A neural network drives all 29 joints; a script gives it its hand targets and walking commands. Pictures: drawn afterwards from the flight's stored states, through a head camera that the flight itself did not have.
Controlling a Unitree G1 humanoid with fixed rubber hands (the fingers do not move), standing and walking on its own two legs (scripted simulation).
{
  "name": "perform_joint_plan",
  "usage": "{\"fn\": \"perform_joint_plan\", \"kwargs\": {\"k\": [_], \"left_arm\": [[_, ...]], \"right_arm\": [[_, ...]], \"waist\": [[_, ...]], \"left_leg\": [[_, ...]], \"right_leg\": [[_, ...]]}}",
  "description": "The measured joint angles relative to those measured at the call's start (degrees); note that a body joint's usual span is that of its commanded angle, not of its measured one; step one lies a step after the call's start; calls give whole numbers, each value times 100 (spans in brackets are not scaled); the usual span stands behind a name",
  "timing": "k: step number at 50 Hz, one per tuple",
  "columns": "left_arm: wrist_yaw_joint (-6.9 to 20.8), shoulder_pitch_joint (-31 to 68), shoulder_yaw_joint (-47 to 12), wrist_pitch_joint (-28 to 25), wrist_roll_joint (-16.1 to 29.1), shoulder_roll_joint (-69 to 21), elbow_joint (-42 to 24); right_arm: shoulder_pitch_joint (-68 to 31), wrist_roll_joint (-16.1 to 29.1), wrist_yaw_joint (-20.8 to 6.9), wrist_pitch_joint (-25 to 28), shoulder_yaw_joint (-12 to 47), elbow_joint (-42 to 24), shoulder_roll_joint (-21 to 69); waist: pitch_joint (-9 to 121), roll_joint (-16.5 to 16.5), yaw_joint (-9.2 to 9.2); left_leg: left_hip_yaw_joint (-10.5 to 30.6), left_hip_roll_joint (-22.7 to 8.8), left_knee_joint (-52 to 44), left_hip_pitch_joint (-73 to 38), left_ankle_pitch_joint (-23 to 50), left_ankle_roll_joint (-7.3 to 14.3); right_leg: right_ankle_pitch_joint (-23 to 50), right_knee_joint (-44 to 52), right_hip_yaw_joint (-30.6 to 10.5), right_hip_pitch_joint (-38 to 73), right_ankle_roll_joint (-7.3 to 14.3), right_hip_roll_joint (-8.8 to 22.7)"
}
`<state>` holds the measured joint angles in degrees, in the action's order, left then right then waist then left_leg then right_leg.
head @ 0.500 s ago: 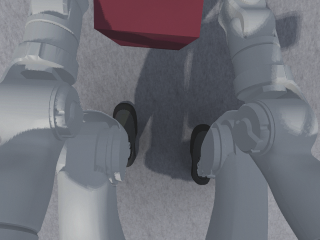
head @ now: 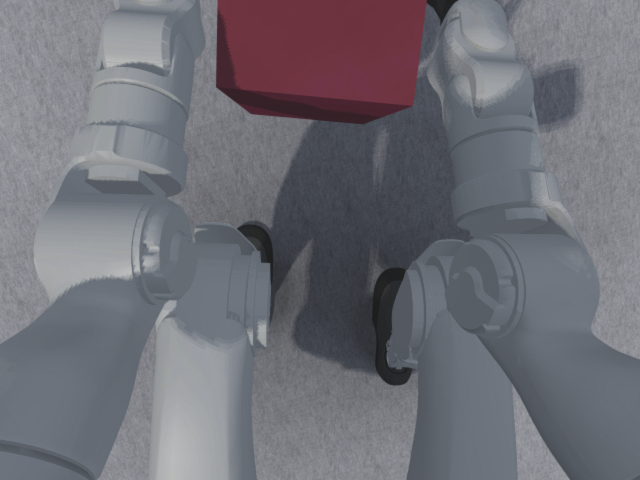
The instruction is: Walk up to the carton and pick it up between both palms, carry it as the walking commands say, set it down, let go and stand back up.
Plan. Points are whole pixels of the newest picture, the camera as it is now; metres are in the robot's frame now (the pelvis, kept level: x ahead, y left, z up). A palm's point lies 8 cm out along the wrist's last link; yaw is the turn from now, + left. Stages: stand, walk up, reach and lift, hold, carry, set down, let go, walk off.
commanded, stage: reach and lift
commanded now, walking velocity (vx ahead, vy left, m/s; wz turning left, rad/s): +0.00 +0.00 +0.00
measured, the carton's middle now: (318, 10) +0.55 +0.08 -0.21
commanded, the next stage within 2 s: none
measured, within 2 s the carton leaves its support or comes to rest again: neither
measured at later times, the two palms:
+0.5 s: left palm out of the picture +0.54 +0.20 -0.08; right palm out of the picture +0.55 -0.05 -0.07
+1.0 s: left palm out of the picture +0.51 +0.20 +0.00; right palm out of the picture +0.53 -0.05 +0.01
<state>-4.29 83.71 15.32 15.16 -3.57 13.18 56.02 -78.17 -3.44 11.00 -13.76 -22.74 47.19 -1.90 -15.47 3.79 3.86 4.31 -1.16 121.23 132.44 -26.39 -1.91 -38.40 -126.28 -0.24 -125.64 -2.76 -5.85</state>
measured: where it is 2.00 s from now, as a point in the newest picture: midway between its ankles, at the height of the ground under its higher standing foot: (322, 325)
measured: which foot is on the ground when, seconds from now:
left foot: down 0.00-1.00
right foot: down 0.00-1.00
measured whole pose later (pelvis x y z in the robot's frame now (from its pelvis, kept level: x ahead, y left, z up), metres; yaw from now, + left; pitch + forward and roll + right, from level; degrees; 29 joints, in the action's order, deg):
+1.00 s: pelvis +0.01 +0.00 +0.09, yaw +1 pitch +43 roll -3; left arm -2.8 70.1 26.7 21.8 -17.0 1.7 40.9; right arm -67.4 -14.3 7.9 -19.5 -30.8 36.0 7.1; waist 0.6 3.0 2.2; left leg 4.6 0.4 103.7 122.7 -24.2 -2.0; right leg -35.4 -108.0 -1.2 -116.0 -2.8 -5.5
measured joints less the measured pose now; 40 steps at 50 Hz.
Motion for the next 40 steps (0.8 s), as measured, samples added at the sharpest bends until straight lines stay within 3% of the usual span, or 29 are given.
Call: {"fn": "perform_joint_plan", "kwargs": {"k": [17,28,40], "left_arm": [[-10,-425,656,418,-858,-514,-918],[-7,-855,692,485,-889,-746,-1373],[94,-1189,975,576,-1127,-982,-1426]], "right_arm": [[164,-555,-113,-244,-504,-483,379],[579,-541,-138,-338,-460,-931,539],[920,-860,-214,-467,-669,-1036,785]], "waist": [[631,38,-103],[978,-11,-150],[1411,-62,-139]], "left_leg": [[-1,63,-577,-133,22,41],[34,139,-863,-263,23,-2],[45,153,-1353,-640,112,-27]], "right_leg": [[51,654,-8,183,-21,66],[31,938,-59,322,-56,9],[168,1423,-69,648,-2,21]]}}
